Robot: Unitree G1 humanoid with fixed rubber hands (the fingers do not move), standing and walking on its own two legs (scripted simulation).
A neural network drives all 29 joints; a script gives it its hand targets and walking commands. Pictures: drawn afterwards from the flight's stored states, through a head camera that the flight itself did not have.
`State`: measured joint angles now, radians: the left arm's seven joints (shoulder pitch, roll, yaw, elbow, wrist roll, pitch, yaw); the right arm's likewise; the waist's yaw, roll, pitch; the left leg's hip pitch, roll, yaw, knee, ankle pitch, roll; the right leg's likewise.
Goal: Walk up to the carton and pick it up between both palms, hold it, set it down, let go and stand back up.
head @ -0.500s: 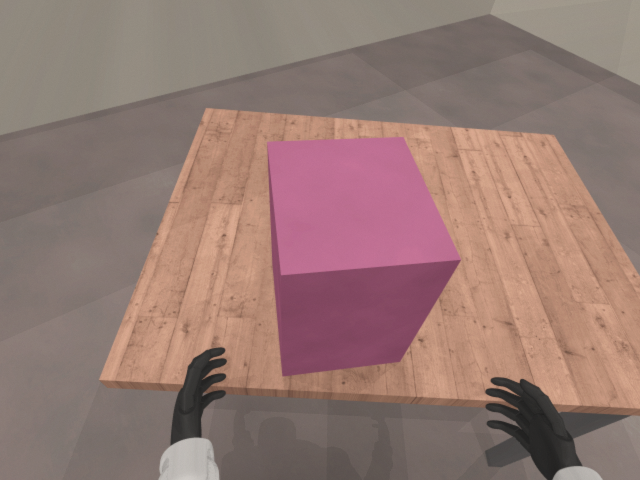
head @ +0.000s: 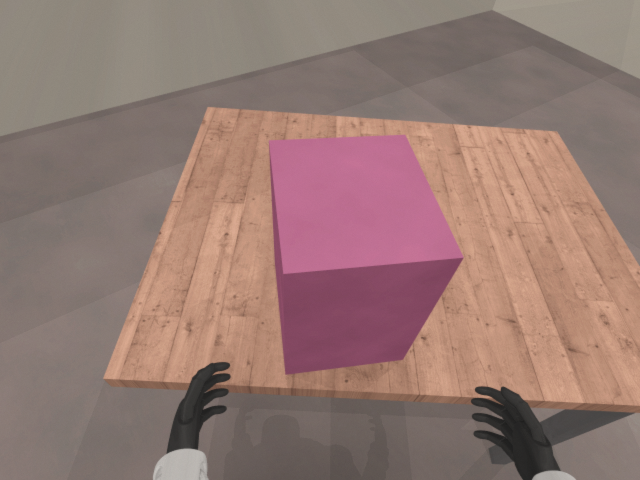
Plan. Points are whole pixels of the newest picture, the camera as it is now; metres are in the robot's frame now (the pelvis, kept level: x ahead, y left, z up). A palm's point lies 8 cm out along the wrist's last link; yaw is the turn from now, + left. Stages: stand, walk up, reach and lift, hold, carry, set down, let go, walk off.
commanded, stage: set down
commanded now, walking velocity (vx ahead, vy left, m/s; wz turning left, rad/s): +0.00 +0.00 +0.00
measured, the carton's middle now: (342, 260) +0.39 +0.01 +0.03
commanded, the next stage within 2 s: let go in 1.00 s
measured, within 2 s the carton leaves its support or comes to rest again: neither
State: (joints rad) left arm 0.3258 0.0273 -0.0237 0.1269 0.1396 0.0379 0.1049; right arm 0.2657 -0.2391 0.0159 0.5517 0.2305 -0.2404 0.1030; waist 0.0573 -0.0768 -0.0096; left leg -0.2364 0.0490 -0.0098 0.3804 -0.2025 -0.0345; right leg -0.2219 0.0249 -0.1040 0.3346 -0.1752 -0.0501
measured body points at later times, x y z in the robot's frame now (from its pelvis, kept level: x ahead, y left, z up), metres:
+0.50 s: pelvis +0.00 +0.01 +0.00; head +0.02 +0.04 +0.45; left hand +0.19 +0.19 -0.04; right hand +0.18 -0.22 -0.05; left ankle -0.01 +0.14 -0.75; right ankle +0.00 -0.09 -0.75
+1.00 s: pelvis -0.02 +0.01 +0.00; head -0.01 +0.04 +0.45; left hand +0.19 +0.20 -0.04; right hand +0.18 -0.22 -0.05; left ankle -0.01 +0.14 -0.75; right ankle +0.00 -0.09 -0.75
